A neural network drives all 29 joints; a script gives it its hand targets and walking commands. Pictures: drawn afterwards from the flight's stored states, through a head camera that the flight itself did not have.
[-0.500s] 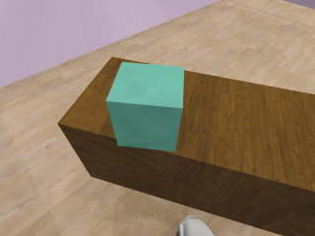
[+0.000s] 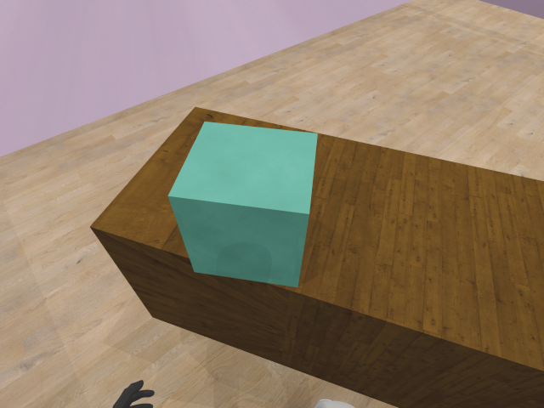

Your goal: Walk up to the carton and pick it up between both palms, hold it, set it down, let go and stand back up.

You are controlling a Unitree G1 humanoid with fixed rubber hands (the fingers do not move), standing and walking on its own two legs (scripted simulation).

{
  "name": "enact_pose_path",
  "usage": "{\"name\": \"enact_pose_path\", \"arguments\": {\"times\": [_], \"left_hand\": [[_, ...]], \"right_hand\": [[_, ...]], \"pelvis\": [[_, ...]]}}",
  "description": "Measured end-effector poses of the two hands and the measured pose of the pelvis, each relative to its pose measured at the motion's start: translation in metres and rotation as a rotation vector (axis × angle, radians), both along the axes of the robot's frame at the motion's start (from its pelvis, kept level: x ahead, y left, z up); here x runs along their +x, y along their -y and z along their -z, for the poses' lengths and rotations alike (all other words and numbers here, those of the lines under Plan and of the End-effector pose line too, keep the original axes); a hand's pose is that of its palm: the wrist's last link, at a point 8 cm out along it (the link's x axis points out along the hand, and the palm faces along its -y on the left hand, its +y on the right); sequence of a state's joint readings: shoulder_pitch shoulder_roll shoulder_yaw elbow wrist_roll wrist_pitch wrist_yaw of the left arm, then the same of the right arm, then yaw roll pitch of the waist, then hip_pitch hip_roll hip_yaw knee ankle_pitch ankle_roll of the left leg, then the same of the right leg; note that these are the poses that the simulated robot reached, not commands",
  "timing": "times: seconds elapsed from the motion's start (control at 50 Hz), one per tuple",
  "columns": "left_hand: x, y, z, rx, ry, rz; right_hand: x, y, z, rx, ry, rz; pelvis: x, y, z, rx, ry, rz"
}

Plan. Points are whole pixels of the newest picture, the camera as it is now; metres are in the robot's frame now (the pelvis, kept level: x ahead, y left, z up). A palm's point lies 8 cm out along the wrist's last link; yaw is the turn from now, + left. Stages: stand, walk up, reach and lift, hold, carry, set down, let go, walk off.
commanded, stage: walk up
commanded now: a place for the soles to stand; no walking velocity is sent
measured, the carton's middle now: (252, 206) +0.51 +0.04 -0.05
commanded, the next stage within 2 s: none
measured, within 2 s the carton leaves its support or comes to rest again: neither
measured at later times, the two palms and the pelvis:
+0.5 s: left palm out of the picture +0.01 +0.30 -0.11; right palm out of the picture +0.06 -0.22 -0.12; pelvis -0.01 +0.04 +0.01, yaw -1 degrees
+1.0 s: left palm out of the picture +0.12 +0.36 -0.11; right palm out of the picture +0.01 -0.10 -0.13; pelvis +0.03 +0.14 +0.01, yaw -12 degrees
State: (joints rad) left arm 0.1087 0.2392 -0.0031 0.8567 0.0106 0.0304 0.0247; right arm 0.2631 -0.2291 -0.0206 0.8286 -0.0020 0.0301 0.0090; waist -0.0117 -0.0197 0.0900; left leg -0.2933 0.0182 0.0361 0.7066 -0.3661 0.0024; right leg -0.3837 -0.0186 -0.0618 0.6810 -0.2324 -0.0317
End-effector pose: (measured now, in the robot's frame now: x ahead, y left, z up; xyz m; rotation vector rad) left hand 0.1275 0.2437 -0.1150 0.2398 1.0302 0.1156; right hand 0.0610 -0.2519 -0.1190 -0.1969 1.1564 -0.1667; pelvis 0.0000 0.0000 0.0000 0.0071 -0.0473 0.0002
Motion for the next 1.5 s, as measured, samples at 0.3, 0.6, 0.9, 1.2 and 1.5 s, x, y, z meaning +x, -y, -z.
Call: {"name": "enact_pose_path", "arguments": {"times": [0.3, 0.6, 0.9, 1.2, 1.5], "left_hand": [[-0.055, -0.017, -0.007, 0.004, -0.091, -0.060], [-0.133, -0.095, 0.009, 0.079, -0.267, -0.101], [-0.034, -0.124, -0.002, 0.041, -0.131, 0.092], [0.039, -0.106, -0.002, -0.003, -0.101, 0.258], [0.037, -0.119, -0.001, 0.083, -0.140, 0.285]], "right_hand": [[0.015, -0.016, -0.007, 0.030, 0.004, -0.071], [-0.015, -0.061, 0.005, -0.004, -0.072, -0.048], [-0.065, -0.143, 0.018, 0.068, -0.155, 0.128], [-0.047, -0.153, 0.003, 0.037, -0.078, 0.240], [-0.066, -0.132, 0.019, 0.028, -0.131, 0.271]], "pelvis": [[-0.006, -0.007, -0.012, 0.001, -0.021, -0.026], [-0.009, -0.080, 0.001, -0.010, -0.022, 0.051], [0.016, -0.125, -0.004, -0.009, -0.012, 0.172], [0.034, -0.147, -0.013, 0.024, -0.023, 0.272], [0.034, -0.140, -0.001, 0.033, -0.014, 0.323]]}}
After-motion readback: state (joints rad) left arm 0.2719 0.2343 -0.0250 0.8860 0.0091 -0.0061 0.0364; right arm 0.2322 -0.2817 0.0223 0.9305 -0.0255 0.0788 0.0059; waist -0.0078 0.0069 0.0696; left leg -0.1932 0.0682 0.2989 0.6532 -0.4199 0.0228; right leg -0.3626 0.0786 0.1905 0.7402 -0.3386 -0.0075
